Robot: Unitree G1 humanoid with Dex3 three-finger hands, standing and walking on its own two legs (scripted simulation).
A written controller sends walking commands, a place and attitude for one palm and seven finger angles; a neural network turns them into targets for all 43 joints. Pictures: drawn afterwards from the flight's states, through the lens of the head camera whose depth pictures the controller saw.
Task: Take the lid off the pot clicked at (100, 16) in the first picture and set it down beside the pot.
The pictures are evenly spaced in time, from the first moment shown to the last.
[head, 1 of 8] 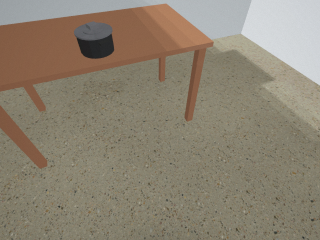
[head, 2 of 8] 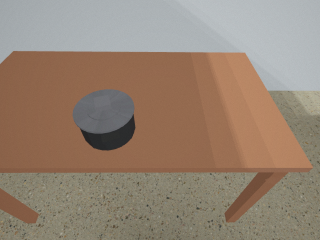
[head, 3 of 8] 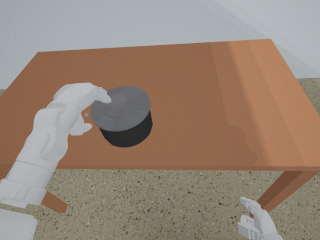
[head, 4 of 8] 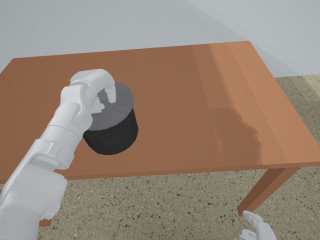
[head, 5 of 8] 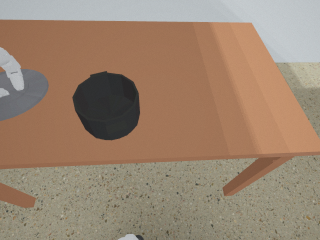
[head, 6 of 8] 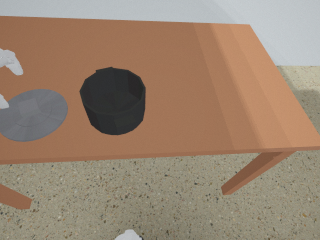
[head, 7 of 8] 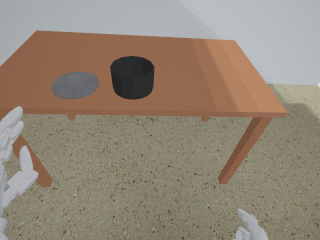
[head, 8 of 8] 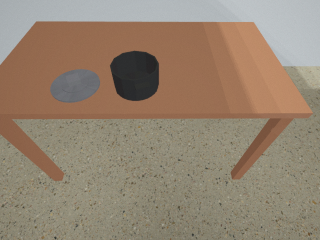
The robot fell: no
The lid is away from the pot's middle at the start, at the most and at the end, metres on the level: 0.00 0.25 0.24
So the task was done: yes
